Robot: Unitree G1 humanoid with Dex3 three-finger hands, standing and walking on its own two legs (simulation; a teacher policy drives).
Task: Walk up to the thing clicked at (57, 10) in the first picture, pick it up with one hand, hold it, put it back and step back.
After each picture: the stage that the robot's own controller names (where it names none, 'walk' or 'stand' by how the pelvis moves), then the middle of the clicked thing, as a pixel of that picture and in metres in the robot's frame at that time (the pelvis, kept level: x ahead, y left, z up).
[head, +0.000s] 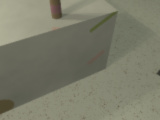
stand; out of the picture +0.97 +0.18 +0.02
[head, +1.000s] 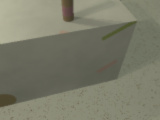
walk; (67, 0) +0.89 +0.12 +0.03
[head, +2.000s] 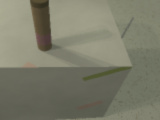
walk; (42, 25) +0.60 +0.19 +0.05
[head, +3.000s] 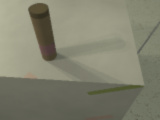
stand; (44, 35) +0.54 +0.18 +0.06
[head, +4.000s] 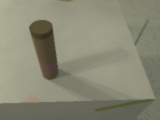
walk; (46, 54) +0.44 +0.14 +0.05
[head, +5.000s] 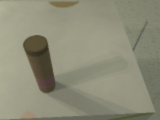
stand; (42, 68) +0.39 +0.16 +0.03
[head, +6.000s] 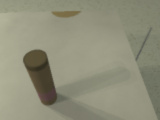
stand; (43, 81) +0.35 +0.15 +0.02
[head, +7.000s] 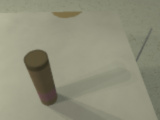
stand; (43, 81) +0.35 +0.15 +0.02
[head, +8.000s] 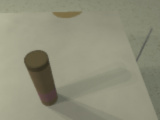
stand; (43, 81) +0.35 +0.15 +0.02
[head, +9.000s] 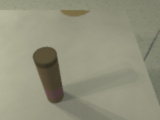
rise first; (51, 79) +0.36 +0.14 +0.03
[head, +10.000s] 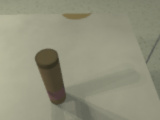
go down; (53, 80) +0.36 +0.14 +0.03
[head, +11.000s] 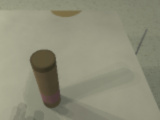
go down; (48, 82) +0.35 +0.12 +0.04
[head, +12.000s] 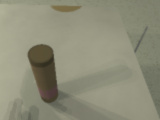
approach; (45, 77) +0.36 +0.13 +0.03
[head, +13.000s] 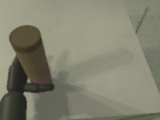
close; (35, 65) +0.37 +0.14 +0.08
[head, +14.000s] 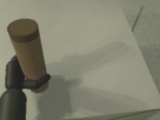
lift; (32, 61) +0.38 +0.14 +0.09
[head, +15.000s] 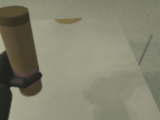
lift; (23, 57) +0.32 +0.17 +0.21
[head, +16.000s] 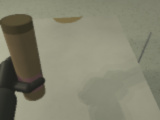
hold; (27, 62) +0.33 +0.16 +0.18
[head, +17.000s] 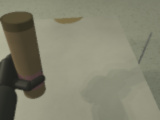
hold; (27, 60) +0.33 +0.16 +0.18
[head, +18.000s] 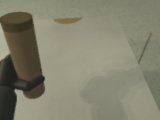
hold; (27, 60) +0.33 +0.16 +0.18
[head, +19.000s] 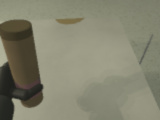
crouch; (25, 68) +0.31 +0.17 +0.17
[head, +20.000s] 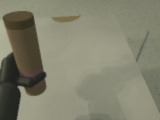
lower; (28, 58) +0.35 +0.16 +0.17
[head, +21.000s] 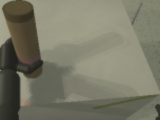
lower; (26, 45) +0.43 +0.16 +0.10
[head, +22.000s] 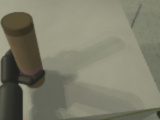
lower; (27, 56) +0.39 +0.15 +0.09
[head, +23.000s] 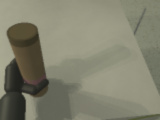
lower; (32, 65) +0.37 +0.15 +0.09
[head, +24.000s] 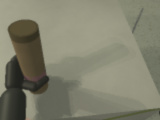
lower; (32, 62) +0.38 +0.15 +0.09
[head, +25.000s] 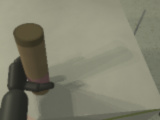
open; (35, 65) +0.37 +0.14 +0.08
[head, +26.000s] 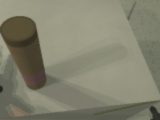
sink last; (29, 60) +0.37 +0.14 +0.10
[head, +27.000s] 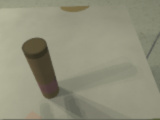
sink last; (44, 72) +0.37 +0.16 +0.07
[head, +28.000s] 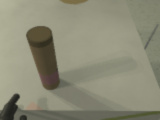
stand; (46, 62) +0.39 +0.15 +0.08
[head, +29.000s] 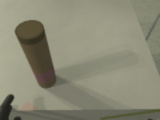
stand; (40, 60) +0.38 +0.15 +0.10
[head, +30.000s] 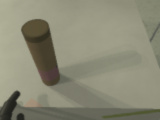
stand; (44, 58) +0.39 +0.15 +0.09
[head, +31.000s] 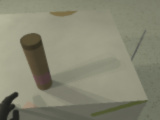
stand; (38, 64) +0.44 +0.17 +0.05
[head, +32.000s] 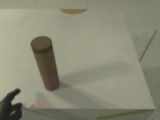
stand; (47, 66) +0.43 +0.15 +0.02
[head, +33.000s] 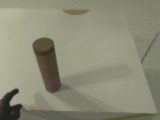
stand; (48, 68) +0.42 +0.14 +0.02
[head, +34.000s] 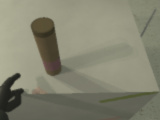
walk; (49, 51) +0.45 +0.12 +0.03
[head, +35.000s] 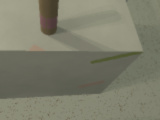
walk; (48, 6) +0.59 +0.16 +0.04
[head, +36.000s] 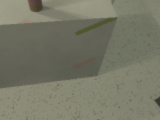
walk; out of the picture +0.81 +0.25 +0.06
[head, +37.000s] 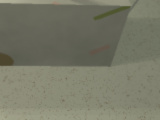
stand; out of the picture +1.05 +0.15 +0.05
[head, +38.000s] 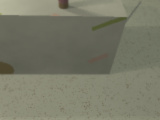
stand; out of the picture +1.03 +0.14 +0.02
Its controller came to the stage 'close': yes
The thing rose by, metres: 0.18
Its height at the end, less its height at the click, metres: +0.00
